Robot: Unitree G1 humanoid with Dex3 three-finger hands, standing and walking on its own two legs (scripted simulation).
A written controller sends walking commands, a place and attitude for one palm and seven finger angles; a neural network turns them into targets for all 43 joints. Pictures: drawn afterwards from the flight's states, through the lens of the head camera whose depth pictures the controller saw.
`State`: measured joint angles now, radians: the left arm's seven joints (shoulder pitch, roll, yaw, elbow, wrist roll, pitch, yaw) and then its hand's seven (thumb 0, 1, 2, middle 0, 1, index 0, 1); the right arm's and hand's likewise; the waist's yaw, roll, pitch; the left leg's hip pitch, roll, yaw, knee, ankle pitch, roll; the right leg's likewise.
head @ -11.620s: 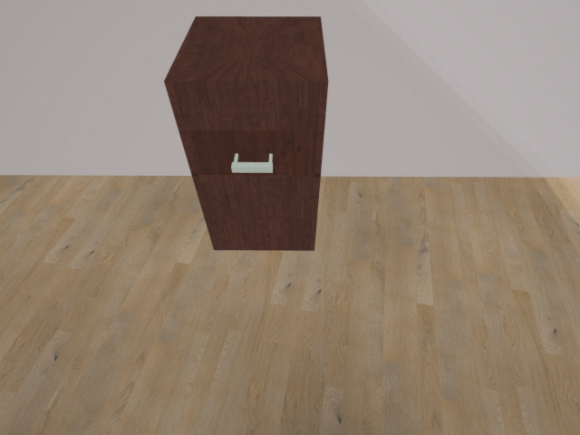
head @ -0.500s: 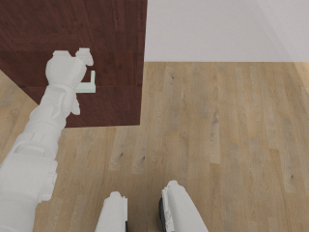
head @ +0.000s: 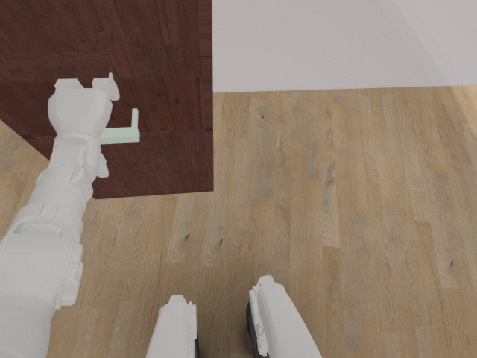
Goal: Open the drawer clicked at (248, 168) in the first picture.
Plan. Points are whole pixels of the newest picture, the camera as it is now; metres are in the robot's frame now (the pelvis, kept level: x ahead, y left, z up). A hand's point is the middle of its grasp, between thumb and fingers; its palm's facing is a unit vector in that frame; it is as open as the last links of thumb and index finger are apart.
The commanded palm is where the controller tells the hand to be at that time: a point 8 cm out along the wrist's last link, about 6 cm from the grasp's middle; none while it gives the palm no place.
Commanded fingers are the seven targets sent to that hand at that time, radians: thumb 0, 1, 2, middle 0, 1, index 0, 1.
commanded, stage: lift the fingers back up to retry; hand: left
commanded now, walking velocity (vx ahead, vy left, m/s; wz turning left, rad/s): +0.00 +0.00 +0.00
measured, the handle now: (107, 125) +0.57 +0.21 -0.10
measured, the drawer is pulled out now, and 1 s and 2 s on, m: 0.00 0.00 0.00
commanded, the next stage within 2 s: re-aim the fingers above the handle in 0.22 s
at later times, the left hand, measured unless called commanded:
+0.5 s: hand (86, 134) +0.52 +0.23 -0.05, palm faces -0.08 +0.03 -1.00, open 13.8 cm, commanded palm +0.50 +0.21 +0.01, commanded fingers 0.00 -0.50 0.30 -0.30 -1.20 -0.30 -1.20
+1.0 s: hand (95, 148) +0.50 +0.22 -0.06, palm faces -0.13 -0.01 -0.99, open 13.8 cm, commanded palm +0.50 +0.20 +0.01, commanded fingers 0.00 -0.50 0.30 -0.30 -1.20 -0.30 -1.20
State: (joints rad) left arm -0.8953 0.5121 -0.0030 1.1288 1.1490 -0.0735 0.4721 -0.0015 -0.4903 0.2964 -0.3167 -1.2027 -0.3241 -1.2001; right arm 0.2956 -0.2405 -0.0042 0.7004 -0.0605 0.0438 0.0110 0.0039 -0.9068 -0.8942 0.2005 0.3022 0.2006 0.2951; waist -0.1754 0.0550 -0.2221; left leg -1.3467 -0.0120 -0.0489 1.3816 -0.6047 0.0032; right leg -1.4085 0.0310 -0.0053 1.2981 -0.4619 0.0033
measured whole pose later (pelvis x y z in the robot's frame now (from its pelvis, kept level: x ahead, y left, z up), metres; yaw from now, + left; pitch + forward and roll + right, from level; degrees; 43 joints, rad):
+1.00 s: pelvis +0.00 +0.00 +0.00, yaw +0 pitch +33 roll -1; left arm -0.85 0.48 -0.01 1.10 1.11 0.00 0.45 0.00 -0.49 0.30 -0.31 -1.20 -0.32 -1.20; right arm 0.25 -0.24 -0.02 0.69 -0.06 0.06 0.02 0.00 -0.91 -0.89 0.20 0.30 0.20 0.29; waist -0.15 0.05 -0.18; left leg -1.34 -0.02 -0.03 1.36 -0.60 0.01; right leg -1.41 0.03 0.01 1.29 -0.46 0.01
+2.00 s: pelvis +0.01 +0.00 +0.01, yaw +0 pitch +32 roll -1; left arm -0.70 0.43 0.04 0.95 1.18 -0.18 0.54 0.00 -0.49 0.30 -0.32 -1.20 -0.33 -1.20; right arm 0.26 -0.24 -0.02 0.69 -0.07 0.07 0.01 0.00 -0.91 -0.89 0.20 0.30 0.20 0.29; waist -0.14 0.05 -0.23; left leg -1.29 -0.01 -0.03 1.36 -0.62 0.01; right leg -1.36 0.03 0.01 1.29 -0.48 0.01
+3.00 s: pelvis -0.01 +0.00 -0.03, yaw +0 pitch +35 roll -1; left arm -0.76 0.45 0.06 1.02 1.22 -0.12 0.63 0.00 -0.49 0.30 -0.29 -1.21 -0.31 -1.19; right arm 0.22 -0.26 -0.04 0.68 -0.08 0.06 0.03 0.00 -0.91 -0.89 0.20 0.30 0.20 0.29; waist -0.14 0.05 -0.21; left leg -1.47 -0.01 -0.03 1.51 -0.65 0.00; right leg -1.54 0.03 0.01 1.43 -0.50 0.01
